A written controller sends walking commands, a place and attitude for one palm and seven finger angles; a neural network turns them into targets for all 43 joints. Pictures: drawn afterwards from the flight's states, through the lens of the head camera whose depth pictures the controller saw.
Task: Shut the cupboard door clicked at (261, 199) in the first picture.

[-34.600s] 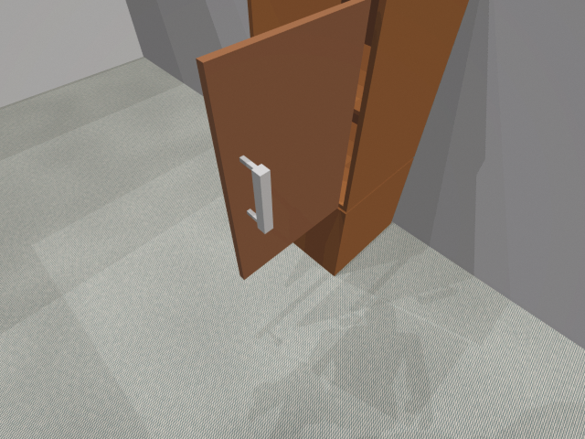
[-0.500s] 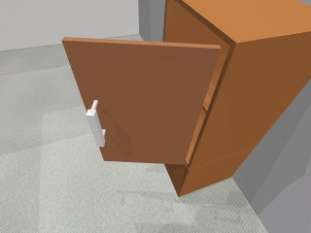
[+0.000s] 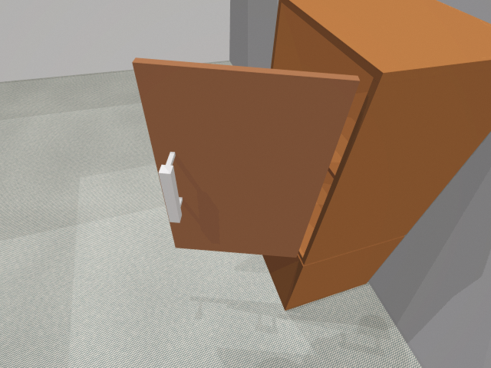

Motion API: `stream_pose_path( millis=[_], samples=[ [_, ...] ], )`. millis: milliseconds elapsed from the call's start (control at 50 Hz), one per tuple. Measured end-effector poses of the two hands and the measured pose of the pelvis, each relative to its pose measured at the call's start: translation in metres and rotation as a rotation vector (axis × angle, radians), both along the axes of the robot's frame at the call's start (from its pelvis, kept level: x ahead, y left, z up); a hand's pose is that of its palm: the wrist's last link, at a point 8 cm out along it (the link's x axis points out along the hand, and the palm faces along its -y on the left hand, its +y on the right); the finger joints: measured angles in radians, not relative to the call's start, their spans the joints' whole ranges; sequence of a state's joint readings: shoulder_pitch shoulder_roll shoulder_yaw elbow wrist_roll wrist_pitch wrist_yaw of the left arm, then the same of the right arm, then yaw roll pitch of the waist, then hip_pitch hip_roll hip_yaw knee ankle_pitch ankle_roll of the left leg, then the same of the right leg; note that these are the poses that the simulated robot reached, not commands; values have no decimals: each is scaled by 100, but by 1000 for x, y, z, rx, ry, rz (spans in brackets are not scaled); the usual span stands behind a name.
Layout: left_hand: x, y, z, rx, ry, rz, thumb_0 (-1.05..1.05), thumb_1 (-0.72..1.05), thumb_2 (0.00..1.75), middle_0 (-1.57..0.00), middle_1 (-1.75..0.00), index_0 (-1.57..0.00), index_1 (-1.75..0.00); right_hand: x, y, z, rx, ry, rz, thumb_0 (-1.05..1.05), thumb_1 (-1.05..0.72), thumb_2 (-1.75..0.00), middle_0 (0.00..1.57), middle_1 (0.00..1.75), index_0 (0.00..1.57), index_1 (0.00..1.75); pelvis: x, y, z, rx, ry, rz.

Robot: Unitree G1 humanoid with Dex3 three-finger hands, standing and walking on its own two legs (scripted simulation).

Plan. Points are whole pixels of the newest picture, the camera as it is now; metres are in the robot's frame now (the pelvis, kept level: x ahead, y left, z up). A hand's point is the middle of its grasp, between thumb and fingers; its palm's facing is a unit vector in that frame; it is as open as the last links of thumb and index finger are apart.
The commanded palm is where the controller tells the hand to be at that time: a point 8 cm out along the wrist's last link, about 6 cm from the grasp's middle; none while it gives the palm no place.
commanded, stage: look again from close up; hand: left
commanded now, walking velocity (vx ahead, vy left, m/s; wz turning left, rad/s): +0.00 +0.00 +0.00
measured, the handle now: (173, 188) +0.48 +0.20 -0.03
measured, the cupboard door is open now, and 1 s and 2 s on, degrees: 68 68 68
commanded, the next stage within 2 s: shuffle to correct the standing spot in 0.14 s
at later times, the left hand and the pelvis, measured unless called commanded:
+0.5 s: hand out of the picture -0.06 +0.18 -0.18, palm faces +0.00 -0.99 -0.17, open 7.4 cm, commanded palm none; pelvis -0.01 +0.02 +0.00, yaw -2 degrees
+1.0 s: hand out of the picture +0.00 +0.15 -0.18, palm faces +0.01 -0.99 -0.17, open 7.3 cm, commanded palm none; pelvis +0.00 -0.01 +0.00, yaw -2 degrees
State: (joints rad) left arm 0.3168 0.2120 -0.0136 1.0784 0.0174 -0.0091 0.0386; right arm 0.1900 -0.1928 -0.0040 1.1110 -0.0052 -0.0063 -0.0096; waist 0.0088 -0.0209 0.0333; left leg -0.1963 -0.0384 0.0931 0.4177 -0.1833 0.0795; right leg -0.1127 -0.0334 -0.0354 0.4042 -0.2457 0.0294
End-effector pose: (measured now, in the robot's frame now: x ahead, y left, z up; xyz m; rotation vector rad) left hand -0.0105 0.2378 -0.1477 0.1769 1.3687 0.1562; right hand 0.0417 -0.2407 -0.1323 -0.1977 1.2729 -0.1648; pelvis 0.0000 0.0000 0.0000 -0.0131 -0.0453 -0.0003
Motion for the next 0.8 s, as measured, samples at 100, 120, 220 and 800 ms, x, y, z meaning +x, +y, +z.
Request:
stream_pose_path(
  millis=[100,120,220,800],
  samples=[
    [-9,9,0,3,21,-2,0,90,90,-20,-30,-20,-30,-27,6,-2,-1,59,-20,1,-90,-90,20,30,20,30,-6,8,0,0,-1,1],
    [-10,10,0,2,25,-3,0,90,90,-20,-30,-20,-30,-32,8,-2,0,69,-25,1,-90,-90,20,30,20,30,-7,9,0,0,0,1],
    [-16,16,-1,-1,41,-6,0,90,90,-20,-30,-20,-30,-53,16,-3,3,110,-45,1,-90,-90,20,30,20,30,-12,16,0,3,3,1],
    [-44,-56,-3,-103,174,52,0,90,90,-20,-30,-20,-30,-55,30,-14,68,148,-114,1,-91,-90,20,30,20,30,14,-5,-2,4,19,-33]
  ],
)
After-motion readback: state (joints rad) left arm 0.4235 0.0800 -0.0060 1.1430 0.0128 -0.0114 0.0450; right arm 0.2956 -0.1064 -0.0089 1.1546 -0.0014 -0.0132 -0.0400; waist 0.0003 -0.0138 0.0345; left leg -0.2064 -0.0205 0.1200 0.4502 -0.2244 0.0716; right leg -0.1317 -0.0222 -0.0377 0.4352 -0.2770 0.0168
